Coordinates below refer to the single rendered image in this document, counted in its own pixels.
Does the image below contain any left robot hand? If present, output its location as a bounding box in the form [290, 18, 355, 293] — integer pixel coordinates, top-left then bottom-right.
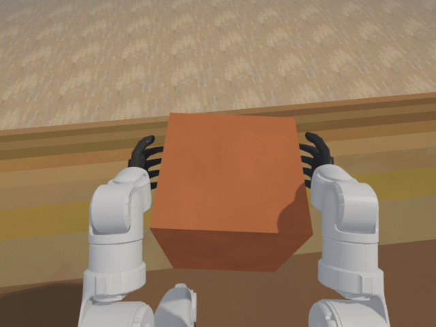
[128, 135, 164, 189]

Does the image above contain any robot left forearm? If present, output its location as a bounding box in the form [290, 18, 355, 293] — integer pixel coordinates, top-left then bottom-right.
[78, 167, 153, 327]

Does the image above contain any robot right forearm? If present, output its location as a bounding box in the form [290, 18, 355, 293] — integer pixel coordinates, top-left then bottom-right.
[310, 164, 390, 327]

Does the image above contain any right robot hand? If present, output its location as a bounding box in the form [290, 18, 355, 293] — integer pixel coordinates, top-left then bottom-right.
[299, 132, 334, 189]

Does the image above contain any right robot upper arm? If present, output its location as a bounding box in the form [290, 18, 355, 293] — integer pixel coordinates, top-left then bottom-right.
[309, 299, 388, 327]

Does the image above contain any carton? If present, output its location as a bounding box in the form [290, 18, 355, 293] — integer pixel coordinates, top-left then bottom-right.
[149, 112, 313, 273]

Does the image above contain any left robot upper arm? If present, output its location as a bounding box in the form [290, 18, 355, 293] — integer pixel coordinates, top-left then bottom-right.
[81, 301, 154, 327]

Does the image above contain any left robot thigh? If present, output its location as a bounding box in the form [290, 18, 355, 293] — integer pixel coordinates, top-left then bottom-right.
[154, 287, 197, 327]

